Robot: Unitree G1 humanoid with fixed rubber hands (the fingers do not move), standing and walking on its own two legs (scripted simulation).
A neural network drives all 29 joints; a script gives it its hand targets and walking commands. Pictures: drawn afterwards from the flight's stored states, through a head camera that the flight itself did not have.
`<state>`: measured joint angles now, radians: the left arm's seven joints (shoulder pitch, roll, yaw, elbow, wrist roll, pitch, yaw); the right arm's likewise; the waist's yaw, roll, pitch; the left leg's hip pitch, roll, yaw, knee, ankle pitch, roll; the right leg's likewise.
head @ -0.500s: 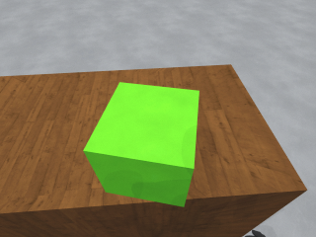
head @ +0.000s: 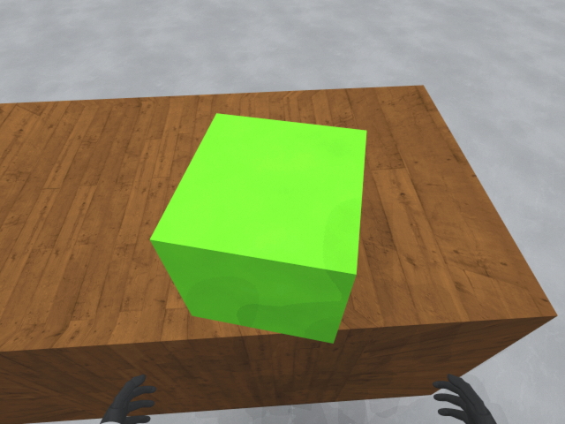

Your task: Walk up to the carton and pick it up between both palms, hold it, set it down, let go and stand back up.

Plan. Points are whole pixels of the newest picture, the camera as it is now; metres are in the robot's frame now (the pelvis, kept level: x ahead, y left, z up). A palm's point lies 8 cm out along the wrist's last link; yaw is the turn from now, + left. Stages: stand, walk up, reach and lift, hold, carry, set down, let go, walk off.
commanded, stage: reach and lift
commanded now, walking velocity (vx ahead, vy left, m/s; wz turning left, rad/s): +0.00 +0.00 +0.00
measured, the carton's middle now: (274, 228) +0.42 +0.02 +0.01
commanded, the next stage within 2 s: none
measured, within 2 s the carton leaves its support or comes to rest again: neither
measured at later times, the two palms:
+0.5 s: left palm (99, 401) +0.18 +0.26 -0.03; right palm (463, 415) +0.15 -0.22 -0.04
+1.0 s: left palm (81, 387) +0.19 +0.27 +0.00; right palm (442, 377) +0.19 -0.19 -0.01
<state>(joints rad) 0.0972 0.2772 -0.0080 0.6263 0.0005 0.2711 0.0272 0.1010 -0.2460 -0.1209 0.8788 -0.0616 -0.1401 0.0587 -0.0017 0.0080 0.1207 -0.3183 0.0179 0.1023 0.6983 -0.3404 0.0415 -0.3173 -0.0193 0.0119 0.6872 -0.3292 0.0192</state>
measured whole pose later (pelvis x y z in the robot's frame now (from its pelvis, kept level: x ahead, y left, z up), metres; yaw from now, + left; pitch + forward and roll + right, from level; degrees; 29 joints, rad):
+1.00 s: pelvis +0.04 +0.00 +0.02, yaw +1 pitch -8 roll -2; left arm 0.32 0.39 0.00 0.38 -0.21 -0.19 -0.16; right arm 0.38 -0.05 0.02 0.41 0.14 -0.29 -0.15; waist 0.04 -0.01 0.10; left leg -0.02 0.02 0.09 0.45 -0.29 0.03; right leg 0.02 0.00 -0.01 0.36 -0.24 0.02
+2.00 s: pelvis +0.04 +0.00 +0.03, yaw +1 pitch -7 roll -1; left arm 0.14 0.43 0.05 0.11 -0.30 0.08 -0.15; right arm 0.33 -0.09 0.03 -0.11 0.20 0.14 -0.25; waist 0.04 -0.01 0.09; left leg -0.02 0.02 0.09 0.39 -0.26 0.02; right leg 0.02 -0.01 0.00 0.32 -0.22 0.02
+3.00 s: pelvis +0.02 +0.00 +0.03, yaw +1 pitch -1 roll -1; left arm -0.65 0.50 0.12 0.48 -0.27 0.45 -0.12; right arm -0.43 -0.22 -0.06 0.24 0.34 0.39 -0.22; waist -0.07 -0.03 0.04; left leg -0.17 0.01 0.08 0.40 -0.21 0.04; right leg -0.13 -0.01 -0.01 0.31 -0.16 0.02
